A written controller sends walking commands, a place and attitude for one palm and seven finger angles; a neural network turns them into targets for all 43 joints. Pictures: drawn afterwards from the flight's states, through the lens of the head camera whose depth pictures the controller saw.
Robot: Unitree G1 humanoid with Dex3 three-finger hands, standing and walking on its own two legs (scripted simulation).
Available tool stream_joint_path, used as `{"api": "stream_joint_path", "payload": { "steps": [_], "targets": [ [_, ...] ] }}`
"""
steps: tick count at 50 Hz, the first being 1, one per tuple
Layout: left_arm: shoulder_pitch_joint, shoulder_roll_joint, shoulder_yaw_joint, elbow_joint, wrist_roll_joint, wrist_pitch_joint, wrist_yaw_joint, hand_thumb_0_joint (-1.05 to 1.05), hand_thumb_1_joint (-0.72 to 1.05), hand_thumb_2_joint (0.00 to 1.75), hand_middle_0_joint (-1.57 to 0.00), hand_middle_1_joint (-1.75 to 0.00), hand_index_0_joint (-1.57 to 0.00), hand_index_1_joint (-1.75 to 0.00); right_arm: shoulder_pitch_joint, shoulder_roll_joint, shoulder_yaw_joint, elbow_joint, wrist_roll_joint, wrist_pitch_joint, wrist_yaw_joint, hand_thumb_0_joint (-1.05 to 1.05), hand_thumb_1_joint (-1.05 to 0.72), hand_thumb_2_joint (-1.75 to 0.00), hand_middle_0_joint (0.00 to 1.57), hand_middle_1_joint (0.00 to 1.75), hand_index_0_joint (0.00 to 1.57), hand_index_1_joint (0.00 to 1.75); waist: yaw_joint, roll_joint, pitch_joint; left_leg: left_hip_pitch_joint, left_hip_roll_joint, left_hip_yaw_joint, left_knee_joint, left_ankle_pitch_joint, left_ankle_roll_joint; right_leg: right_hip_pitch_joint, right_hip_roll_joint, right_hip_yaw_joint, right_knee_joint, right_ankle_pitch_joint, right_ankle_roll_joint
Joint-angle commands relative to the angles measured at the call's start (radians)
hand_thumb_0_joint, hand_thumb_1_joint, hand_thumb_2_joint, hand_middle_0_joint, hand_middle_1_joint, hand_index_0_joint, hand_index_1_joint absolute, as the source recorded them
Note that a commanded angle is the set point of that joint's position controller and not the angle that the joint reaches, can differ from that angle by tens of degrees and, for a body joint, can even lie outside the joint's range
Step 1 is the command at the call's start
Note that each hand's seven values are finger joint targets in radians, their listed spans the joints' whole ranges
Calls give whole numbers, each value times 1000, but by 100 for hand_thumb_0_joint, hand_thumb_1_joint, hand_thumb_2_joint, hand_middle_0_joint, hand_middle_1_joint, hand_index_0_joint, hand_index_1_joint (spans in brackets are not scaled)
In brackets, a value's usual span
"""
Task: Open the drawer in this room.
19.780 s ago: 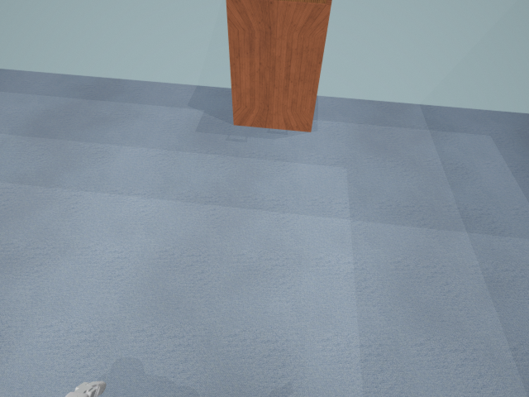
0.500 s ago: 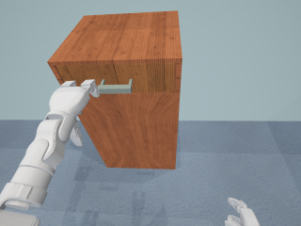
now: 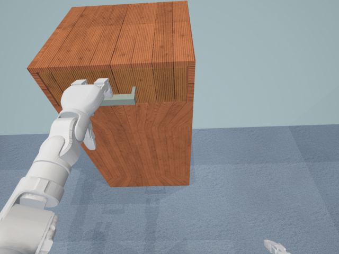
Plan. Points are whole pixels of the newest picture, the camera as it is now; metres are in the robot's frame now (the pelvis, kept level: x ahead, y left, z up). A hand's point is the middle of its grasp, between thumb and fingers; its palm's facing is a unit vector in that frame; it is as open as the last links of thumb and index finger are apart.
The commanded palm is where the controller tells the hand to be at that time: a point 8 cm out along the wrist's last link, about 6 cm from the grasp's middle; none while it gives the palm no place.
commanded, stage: move the hooked fingers above the handle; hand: left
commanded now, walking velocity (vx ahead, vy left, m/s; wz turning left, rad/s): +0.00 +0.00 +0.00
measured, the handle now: (115, 95) +0.56 +0.21 +0.04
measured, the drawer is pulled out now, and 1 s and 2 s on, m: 0.00 0.00 0.00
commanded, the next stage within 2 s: lower the fingers behind the handle in 1.26 s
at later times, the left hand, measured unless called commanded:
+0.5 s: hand (103, 103) +0.47 +0.21 +0.09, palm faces -0.05 -0.02 -1.00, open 13.9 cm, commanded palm +0.47 +0.21 +0.15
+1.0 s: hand (108, 97) +0.50 +0.21 +0.08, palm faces -0.03 -0.04 -1.00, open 13.9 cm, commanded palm +0.48 +0.21 +0.15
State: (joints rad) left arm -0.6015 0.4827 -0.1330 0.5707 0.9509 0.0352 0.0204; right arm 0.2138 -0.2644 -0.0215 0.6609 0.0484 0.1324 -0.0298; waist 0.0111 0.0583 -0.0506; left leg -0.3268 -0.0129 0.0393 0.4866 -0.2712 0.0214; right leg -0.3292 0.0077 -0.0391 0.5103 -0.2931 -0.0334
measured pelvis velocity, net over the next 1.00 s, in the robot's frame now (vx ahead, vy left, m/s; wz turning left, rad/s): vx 0.01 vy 0.01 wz -0.03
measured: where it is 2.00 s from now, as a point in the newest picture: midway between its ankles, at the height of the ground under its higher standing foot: outside the picture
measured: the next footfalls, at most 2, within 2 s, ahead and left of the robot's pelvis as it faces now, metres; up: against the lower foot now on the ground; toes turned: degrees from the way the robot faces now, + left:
none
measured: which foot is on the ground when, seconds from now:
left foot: down 0.00-1.00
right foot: down 0.00-1.00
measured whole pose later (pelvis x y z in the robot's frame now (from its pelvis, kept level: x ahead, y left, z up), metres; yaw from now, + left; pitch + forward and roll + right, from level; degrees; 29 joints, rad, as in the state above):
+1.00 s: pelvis +0.01 +0.01 -0.01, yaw -2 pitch +14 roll +0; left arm -0.86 0.51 -0.05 0.97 1.03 -0.02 0.15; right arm 0.39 -0.26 -0.06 0.71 0.03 0.13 -0.02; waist -0.10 0.05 -0.11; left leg -0.51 0.01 0.06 0.58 -0.32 0.03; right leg -0.50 0.03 -0.01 0.56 -0.31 -0.03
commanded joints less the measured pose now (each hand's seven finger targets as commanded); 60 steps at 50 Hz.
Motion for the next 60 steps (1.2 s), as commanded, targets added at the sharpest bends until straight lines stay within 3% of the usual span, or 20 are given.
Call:
{"api": "stream_joint_path", "payload": {
  "steps": [1,3,14,16,20,24,27,31,32,34,36,40,42,43,45,47,50,52,55,60],
  "targets": [
    [-450,226,121,-155,11,-15,52,0,-50,30,-30,-120,-30,-120,-3,-125,-44,-112,-11,-28,-10,0,-90,-90,20,30,20,30,-7,-67,-373,133,-18,-16,16,452,26,147,9,28,-8,443,-7],
    [-456,243,141,-139,19,-18,64,0,-50,30,-30,-120,-30,-120,4,-120,-46,-111,-12,-24,-8,0,-90,-90,20,30,20,30,0,-57,-383,125,-17,-13,25,469,26,145,10,27,7,460,-7],
    [-603,211,106,-2,41,-18,107,0,-50,30,-30,-120,-30,-120,81,-123,-62,-74,-19,-17,1,0,-90,-90,20,30,20,30,-43,-40,-423,127,-7,-12,59,518,25,93,16,27,26,484,-4],
    [-600,237,130,22,44,-24,106,0,-50,30,-30,-120,-30,-120,92,-129,-65,-72,-21,-14,2,0,-90,-90,20,30,20,30,-41,-44,-432,112,-8,-15,62,524,24,102,18,28,27,483,-6],
    [-675,193,79,108,53,-23,114,0,-50,30,-30,-120,-30,-120,115,-131,-64,-55,-17,-12,0,0,-90,-90,20,30,20,30,-79,-65,-361,68,-7,-13,59,418,26,32,19,26,19,415,-1],
    [-782,216,88,127,65,-44,139,0,-50,30,-30,-120,-30,-120,156,-132,-72,-45,-24,-21,-3,0,-90,-90,20,30,20,30,-97,-19,-430,87,-9,-19,78,416,27,12,23,34,30,394,-3],
    [-850,206,76,213,72,-38,163,0,-50,30,-30,-120,-30,-120,191,-136,-74,-26,-25,-29,-2,0,-90,-90,20,30,20,30,-128,-26,-396,54,-7,-26,84,362,26,-43,28,31,27,338,-1],
    [-857,338,173,296,92,-17,192,0,-50,30,-30,-120,-30,-120,215,-150,-66,-26,-34,-34,-8,0,-90,-90,20,30,20,30,-109,-37,-465,-14,-13,-12,91,356,29,29,25,43,45,378,1],
    [-852,344,171,298,102,-12,194,0,-50,30,-30,-120,-30,-120,218,-146,-67,-33,-32,-34,-8,0,-90,-90,20,30,20,30,-102,-8,-498,-16,-12,-8,95,369,28,43,23,47,53,397,2],
    [-808,328,168,320,109,-1,193,0,-50,30,-30,-120,-30,-120,221,-143,-68,-38,-34,-33,-3,0,-90,-90,20,30,20,30,-87,13,-498,-15,-6,0,96,410,24,49,25,39,60,429,0],
    [-757,313,165,333,100,4,177,0,-50,30,-30,-120,-30,-120,229,-149,-72,-45,-32,-30,0,0,-90,-90,20,30,20,30,-89,-24,-511,-11,-3,-1,102,451,26,67,29,37,58,461,2],
    [-737,308,143,324,89,-4,143,0,-50,30,-30,-120,-30,-120,227,-161,-71,-50,-22,-24,-7,0,-90,-90,20,30,20,30,-104,-72,-426,-51,-1,7,77,360,33,55,27,41,29,424,11],
    [-798,322,151,209,88,-43,141,0,-50,30,-30,-120,-30,-120,229,-155,-79,-56,-24,-28,-11,0,-90,-90,20,30,20,30,-98,-3,-489,9,0,2,82,397,35,57,28,49,29,425,7],
    [-800,293,136,173,89,-59,146,0,-50,30,-30,-120,-30,-120,236,-150,-83,-52,-29,-30,-10,0,-90,-90,20,30,20,30,-102,14,-518,52,3,-4,89,440,36,46,31,45,34,436,4],
    [-790,283,142,152,85,-74,158,0,-50,30,-30,-120,-30,-120,240,-145,-89,-43,-31,-30,-6,0,-90,-90,20,30,20,30,-100,34,-507,81,6,-10,97,480,31,17,36,40,37,430,2],
    [-782,331,188,176,80,-69,179,0,-50,30,-30,-120,-30,-120,240,-151,-85,-31,-32,-29,-4,0,-90,-90,20,30,20,30,-95,5,-485,58,6,-12,92,462,32,19,37,37,35,418,3],
    [-770,279,150,203,90,-33,201,0,-50,30,-30,-120,-30,-120,222,-145,-82,-26,-28,-28,4,0,-90,-90,20,30,20,30,-93,31,-445,59,7,-13,87,464,25,-14,39,24,38,396,-3],
    [-785,280,148,214,90,-8,204,0,-50,30,-30,-120,-30,-120,218,-149,-82,-24,-27,-27,6,0,-90,-90,20,30,20,30,-96,16,-454,65,7,-12,86,467,27,-6,39,25,34,401,-1],
    [-789,215,94,214,83,16,183,0,-50,30,-30,-120,-30,-120,202,-145,-81,-32,-27,-24,6,0,-90,-90,20,30,20,30,-109,-6,-458,85,5,-10,86,461,29,-3,36,25,28,408,3],
    [-761,222,89,249,75,14,140,0,-50,30,-30,-120,-30,-120,183,-146,-69,-46,-22,-19,-7,0,-90,-90,20,30,20,30,-111,-48,-401,51,-1,-7,77,409,33,6,29,27,18,403,6]
  ]
}}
